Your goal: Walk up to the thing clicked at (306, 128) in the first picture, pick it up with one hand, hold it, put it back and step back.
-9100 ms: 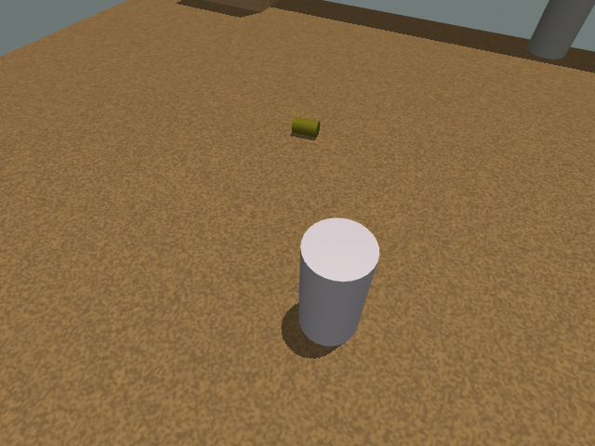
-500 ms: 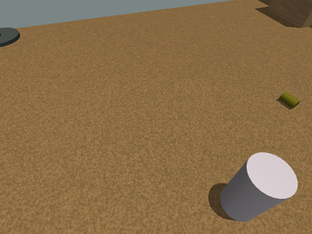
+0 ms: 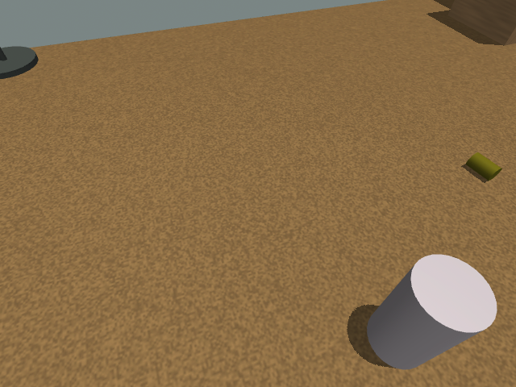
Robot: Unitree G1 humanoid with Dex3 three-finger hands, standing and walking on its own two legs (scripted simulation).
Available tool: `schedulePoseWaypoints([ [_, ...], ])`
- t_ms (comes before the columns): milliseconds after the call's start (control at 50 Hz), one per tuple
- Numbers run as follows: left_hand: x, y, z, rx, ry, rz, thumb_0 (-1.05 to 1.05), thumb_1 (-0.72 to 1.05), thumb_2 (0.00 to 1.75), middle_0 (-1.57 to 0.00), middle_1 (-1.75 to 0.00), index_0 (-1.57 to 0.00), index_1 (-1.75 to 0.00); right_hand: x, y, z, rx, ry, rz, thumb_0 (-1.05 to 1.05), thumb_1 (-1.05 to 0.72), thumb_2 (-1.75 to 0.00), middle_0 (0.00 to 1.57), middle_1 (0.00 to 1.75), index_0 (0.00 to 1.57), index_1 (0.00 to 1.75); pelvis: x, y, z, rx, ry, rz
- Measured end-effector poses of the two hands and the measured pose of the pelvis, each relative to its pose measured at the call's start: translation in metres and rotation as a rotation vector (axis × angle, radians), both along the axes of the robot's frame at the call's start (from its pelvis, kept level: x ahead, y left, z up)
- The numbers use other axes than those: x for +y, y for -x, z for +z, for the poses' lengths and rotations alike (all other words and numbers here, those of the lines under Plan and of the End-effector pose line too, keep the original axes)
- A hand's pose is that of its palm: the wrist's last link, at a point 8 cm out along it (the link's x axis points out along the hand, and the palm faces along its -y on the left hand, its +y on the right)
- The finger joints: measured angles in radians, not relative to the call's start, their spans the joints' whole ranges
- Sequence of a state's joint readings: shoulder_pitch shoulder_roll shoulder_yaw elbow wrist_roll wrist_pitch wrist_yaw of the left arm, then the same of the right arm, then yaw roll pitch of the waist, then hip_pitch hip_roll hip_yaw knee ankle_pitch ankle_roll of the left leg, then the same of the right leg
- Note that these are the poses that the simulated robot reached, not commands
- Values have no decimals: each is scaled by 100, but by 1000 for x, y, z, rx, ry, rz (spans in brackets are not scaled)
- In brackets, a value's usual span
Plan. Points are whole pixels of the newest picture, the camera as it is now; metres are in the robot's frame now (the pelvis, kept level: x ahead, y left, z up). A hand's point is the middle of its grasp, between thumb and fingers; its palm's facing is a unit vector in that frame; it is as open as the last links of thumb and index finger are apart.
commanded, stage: stand
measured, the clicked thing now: (483, 166) +1.28 -1.25 -0.74
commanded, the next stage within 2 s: walk up in 0.94 s
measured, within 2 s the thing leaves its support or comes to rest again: neither
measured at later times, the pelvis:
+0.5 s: pelvis +0.00 +0.00 +0.00, yaw +0 degrees
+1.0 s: pelvis +0.00 +0.00 +0.00, yaw +0 degrees
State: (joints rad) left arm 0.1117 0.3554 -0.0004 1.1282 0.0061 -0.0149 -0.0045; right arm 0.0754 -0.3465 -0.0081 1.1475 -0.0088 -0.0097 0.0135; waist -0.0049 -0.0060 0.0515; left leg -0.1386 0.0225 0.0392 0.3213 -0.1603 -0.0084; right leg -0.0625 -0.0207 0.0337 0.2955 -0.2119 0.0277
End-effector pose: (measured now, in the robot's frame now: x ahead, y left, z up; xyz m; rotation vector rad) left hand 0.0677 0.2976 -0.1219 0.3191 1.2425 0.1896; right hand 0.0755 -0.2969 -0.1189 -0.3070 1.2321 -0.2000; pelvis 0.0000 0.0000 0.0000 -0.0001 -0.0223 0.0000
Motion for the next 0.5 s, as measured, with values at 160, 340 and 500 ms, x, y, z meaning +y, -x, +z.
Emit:
schedulePoseWaypoints([
  [160, 0, 0, 0, -7, -1, 3, 0, 91, 90, -20, -30, -20, -30, 0, 0, 0, -2, 0, 2, 0, -91, -90, 20, 30, 20, 30, -1, 0, 0, -2, 0, 2],
  [340, -1, 2, 0, -8, 1, 4, 0, 91, 90, -20, -30, -20, -30, -1, 2, 1, -5, 2, 3, 0, -91, -90, 20, 30, 20, 30, -1, 1, 0, -5, -1, 3],
  [500, -1, 6, -1, 2, 2, 2, 0, 91, 90, -20, -30, -20, -30, -2, 5, 1, 2, 4, 0, 0, -91, -90, 20, 30, 20, 30, -1, 3, 0, -6, 1, 3],
])
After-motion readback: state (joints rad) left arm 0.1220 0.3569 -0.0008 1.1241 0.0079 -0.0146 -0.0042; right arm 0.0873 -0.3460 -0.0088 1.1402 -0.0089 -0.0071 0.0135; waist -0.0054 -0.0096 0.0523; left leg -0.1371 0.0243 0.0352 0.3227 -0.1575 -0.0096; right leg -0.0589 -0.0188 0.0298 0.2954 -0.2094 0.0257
